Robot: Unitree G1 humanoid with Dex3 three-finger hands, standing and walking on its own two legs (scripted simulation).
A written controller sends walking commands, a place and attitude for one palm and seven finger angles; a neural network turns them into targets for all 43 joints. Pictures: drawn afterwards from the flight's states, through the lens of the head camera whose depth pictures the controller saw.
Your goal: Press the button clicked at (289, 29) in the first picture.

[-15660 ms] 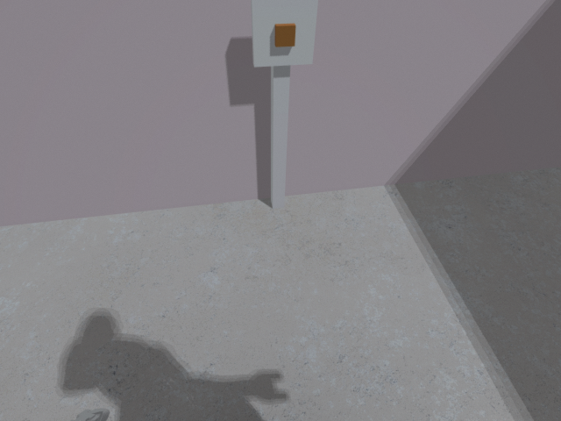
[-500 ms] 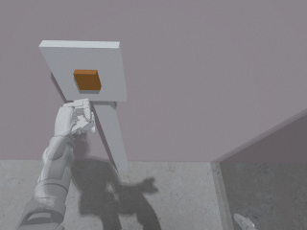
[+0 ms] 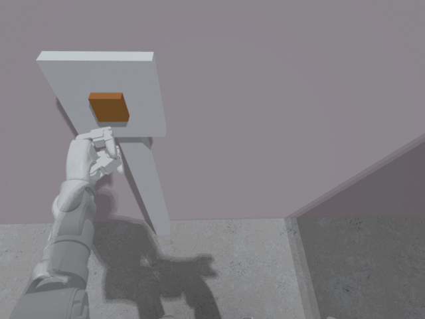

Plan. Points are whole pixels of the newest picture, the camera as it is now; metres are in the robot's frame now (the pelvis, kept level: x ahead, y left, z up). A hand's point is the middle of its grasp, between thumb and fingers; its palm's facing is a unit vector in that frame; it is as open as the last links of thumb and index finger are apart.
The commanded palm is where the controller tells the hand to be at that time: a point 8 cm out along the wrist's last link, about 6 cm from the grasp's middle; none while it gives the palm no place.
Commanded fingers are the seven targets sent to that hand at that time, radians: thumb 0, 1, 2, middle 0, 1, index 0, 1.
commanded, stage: aim a knuckle at the button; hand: left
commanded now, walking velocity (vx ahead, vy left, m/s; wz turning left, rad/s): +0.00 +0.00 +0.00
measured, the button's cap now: (110, 106) +0.51 +0.21 +0.11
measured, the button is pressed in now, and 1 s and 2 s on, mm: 0 0 12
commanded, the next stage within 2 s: press the button with the knuckle in 0.38 s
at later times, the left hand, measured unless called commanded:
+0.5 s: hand (118, 154) +0.41 +0.18 +0.07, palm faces +0.03 -1.00 -0.01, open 3.1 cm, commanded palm +0.38 +0.23 +0.08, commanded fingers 0.00 0.90 0.90 -1.30 -1.50 -1.30 -1.50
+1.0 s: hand (119, 138) +0.45 +0.19 +0.08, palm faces +0.04 -1.00 -0.01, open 3.1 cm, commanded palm +0.42 +0.23 +0.08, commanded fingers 0.00 0.90 0.90 -1.30 -1.50 -1.30 -1.50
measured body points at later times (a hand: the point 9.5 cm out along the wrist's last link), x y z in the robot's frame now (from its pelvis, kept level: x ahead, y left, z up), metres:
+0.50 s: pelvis +0.00 +0.01 +0.00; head +0.05 +0.01 +0.44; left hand +0.40 +0.24 +0.08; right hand +0.09 -0.25 -0.11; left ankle +0.01 +0.11 -0.70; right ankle +0.00 -0.10 -0.70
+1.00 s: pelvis +0.00 +0.01 -0.01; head +0.07 +0.02 +0.44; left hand +0.44 +0.24 +0.08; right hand +0.06 -0.26 -0.12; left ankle +0.01 +0.11 -0.70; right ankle +0.00 -0.10 -0.70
